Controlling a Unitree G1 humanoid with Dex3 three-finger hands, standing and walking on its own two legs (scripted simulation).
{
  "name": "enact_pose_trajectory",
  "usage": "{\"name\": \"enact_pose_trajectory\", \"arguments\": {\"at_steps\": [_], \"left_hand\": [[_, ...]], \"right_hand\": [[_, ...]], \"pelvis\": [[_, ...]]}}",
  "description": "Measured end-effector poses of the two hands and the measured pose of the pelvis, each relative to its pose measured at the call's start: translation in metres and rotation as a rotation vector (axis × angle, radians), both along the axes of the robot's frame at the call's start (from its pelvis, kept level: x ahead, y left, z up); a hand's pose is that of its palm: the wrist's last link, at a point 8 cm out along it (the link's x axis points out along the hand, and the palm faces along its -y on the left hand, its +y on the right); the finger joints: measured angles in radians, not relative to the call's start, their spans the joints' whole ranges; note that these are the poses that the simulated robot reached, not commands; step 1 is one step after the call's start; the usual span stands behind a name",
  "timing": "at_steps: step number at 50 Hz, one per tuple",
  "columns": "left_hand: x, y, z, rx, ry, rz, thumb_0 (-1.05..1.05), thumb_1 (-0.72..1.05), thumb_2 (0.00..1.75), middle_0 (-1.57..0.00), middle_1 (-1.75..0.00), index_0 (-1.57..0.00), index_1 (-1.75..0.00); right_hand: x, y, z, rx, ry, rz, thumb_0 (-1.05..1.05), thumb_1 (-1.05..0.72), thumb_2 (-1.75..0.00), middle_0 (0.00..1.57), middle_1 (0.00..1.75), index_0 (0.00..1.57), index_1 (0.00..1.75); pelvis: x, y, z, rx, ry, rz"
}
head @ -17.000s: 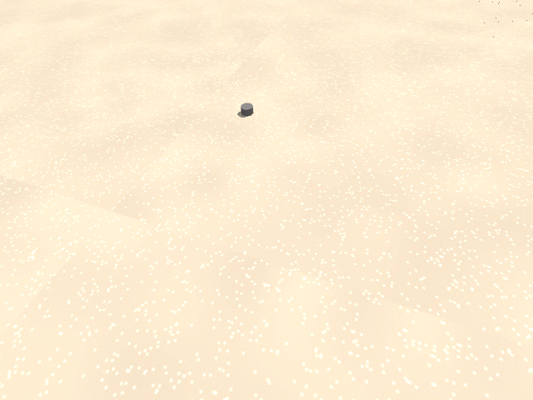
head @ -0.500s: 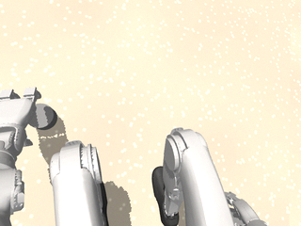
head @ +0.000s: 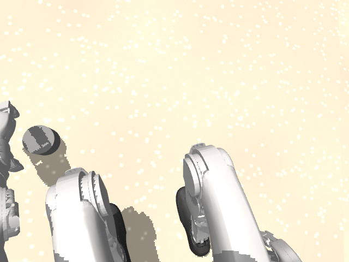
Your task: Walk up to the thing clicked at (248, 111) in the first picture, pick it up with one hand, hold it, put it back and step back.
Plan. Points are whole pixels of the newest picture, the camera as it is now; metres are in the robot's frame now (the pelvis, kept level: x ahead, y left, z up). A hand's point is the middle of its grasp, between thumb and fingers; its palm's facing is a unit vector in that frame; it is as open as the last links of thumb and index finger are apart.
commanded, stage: rest palm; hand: left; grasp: from above
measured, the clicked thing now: (42, 140) +0.43 +0.31 -0.29
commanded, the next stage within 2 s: close in 1.50 s
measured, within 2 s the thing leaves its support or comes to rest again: neither
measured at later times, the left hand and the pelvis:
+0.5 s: hand (35, 137) +0.43 +0.30 -0.24, palm faces -0.37 -0.05 -0.93, open 14.3 cm; pelvis +0.00 +0.01 -0.02, yaw -3 degrees
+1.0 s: hand (43, 142) +0.41 +0.29 -0.26, palm faces -0.42 -0.13 -0.90, open 14.2 cm; pelvis +0.00 +0.01 -0.02, yaw -5 degrees
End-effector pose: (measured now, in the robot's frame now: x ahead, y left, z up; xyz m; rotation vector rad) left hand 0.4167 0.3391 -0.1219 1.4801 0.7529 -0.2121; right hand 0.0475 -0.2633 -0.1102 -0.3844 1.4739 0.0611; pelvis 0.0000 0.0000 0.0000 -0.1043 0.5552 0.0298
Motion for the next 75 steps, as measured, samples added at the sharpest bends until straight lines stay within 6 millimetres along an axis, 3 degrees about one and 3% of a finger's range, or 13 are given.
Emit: {"name": "enact_pose_trajectory", "arguments": {"at_steps": [4, 11, 16, 21, 25, 30, 36, 42, 47, 52, 62, 69, 75], "left_hand": [[-0.017, 0.005, -0.018, -0.095, 0.009, -0.07, 0.0, -0.51, 0.94, -0.08, -1.07, -0.1, -1.05], [-0.024, -0.014, -0.047, -0.195, -0.134, -0.224, 0.0, -0.51, 0.94, -0.08, -1.05, -0.1, -1.03], [-0.019, -0.028, -0.061, -0.155, -0.221, -0.251, 0.0, -0.51, 0.96, -0.08, -1.01, -0.09, -1.0], [-0.005, -0.036, -0.06, -0.071, -0.275, -0.213, 0.0, -0.52, 0.98, -0.08, -0.97, -0.07, -0.98], [0.011, -0.036, -0.058, -0.01, -0.235, -0.178, 0.0, -0.53, 0.98, -0.08, -0.96, -0.07, -0.98], [0.028, -0.023, -0.056, -0.005, -0.2, -0.042, 0.0, -0.52, 0.97, -0.07, -0.98, -0.07, -0.99], [0.018, -0.012, -0.07, -0.023, -0.058, -0.006, 0.0, -0.5, 0.95, -0.07, -1.01, -0.08, -1.01], [0.006, -0.024, -0.082, -0.14, -0.068, -0.083, 0.0, -0.51, 0.95, -0.07, -1.02, -0.08, -1.02], [0.003, -0.037, -0.082, -0.171, -0.153, -0.191, 0.0, -0.5, 0.95, -0.08, -1.01, -0.08, -1.0], [0.0, -0.041, -0.077, -0.112, -0.23, -0.238, 0.0, -0.5, 0.96, -0.08, -0.98, -0.07, -0.99], [0.008, -0.033, -0.082, -0.036, -0.21, -0.115, 0.0, -0.52, 0.98, -0.08, -0.96, -0.07, -0.97], [0.014, -0.017, -0.093, -0.051, -0.132, -0.018, 0.0, -0.51, 0.94, -0.07, -1.0, -0.07, -1.0], [0.01, -0.019, -0.098, -0.09, -0.097, -0.066, 0.0, -0.49, 0.93, -0.07, -1.02, -0.08, -1.01]], "right_hand": [[0.007, 0.0, 0.004, -0.03, 0.023, 0.058, 0.0, -0.91, -0.9, 0.2, 0.3, 0.21, 0.3], [0.033, -0.006, 0.019, -0.135, -0.013, 0.134, 0.0, -0.9, -0.9, 0.2, 0.3, 0.21, 0.3], [0.053, -0.008, 0.025, -0.171, -0.072, 0.176, 0.0, -0.9, -0.9, 0.2, 0.3, 0.21, 0.3], [0.06, -0.006, 0.022, -0.146, -0.106, 0.193, 0.0, -0.89, -0.9, 0.2, 0.3, 0.2, 0.3], [0.055, -0.001, 0.014, -0.091, -0.11, 0.192, 0.0, -0.89, -0.9, 0.2, 0.3, 0.2, 0.3], [0.033, 0.007, 0.005, -0.024, -0.084, 0.164, 0.0, -0.9, -0.9, 0.2, 0.3, 0.2, 0.3], [-0.004, 0.017, -0.001, 0.034, 0.025, 0.125, 0.0, -0.9, -0.9, 0.2, 0.3, 0.2, 0.3], [-0.024, 0.019, 0.008, 0.034, 0.097, 0.147, 0.0, -0.9, -0.9, 0.2, 0.3, 0.21, 0.3], [-0.02, 0.009, 0.019, -0.027, 0.091, 0.189, 0.0, -0.89, -0.9, 0.2, 0.3, 0.21, 0.3], [-0.002, 0.0, 0.028, -0.074, 0.043, 0.235, 0.0, -0.89, -0.9, 0.2, 0.3, 0.21, 0.3], [0.031, 0.005, 0.03, -0.035, -0.07, 0.293, 0.0, -0.89, -0.9, 0.2, 0.3, 0.2, 0.3], [0.023, 0.015, 0.025, 0.01, -0.052, 0.274, 0.0, -0.9, -0.9, 0.2, 0.3, 0.2, 0.3], [0.006, 0.026, 0.019, 0.058, 0.016, 0.257, 0.0, -0.9, -0.9, 0.2, 0.3, 0.2, 0.3]], "pelvis": [[-0.001, 0.002, -0.003, -0.014, -0.016, 0.004], [0.0, 0.009, -0.012, -0.05, -0.049, 0.001], [0.002, 0.012, -0.019, -0.062, -0.059, -0.007], [0.003, 0.012, -0.024, -0.064, -0.051, -0.013], [0.003, 0.012, -0.025, -0.063, -0.042, -0.02], [0.004, 0.011, -0.025, -0.061, -0.043, -0.027], [0.006, 0.008, -0.024, -0.057, -0.043, -0.031], [0.003, 0.006, -0.023, -0.068, -0.075, -0.036], [0.001, 0.006, -0.024, -0.079, -0.098, -0.044], [0.002, 0.01, -0.025, -0.09, -0.093, -0.048], [0.0, 0.013, -0.025, -0.095, -0.087, -0.046], [0.004, 0.012, -0.025, -0.097, -0.082, -0.041], [0.006, 0.011, -0.023, -0.102, -0.088, -0.042]]}}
